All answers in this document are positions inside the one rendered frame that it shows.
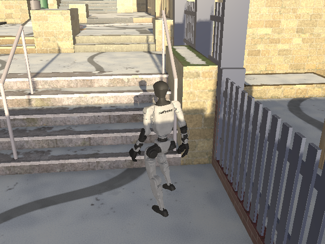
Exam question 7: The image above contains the robot left upper arm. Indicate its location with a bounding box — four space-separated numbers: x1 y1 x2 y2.
143 105 154 135

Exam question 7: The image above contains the robot right upper arm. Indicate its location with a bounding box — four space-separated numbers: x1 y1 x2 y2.
171 101 186 128

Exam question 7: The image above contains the right robot thigh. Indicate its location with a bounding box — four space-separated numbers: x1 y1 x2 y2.
156 138 176 163

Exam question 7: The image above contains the robot head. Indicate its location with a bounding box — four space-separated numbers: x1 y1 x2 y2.
153 81 171 106

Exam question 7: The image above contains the robot right forearm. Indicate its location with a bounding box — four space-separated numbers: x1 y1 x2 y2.
180 124 188 144

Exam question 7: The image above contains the right robot hand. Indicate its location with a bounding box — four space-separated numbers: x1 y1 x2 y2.
177 143 189 157

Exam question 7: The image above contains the robot left forearm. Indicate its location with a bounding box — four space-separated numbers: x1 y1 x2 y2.
133 128 147 152

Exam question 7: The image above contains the left robot hand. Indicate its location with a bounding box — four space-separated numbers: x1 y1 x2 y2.
129 148 141 162

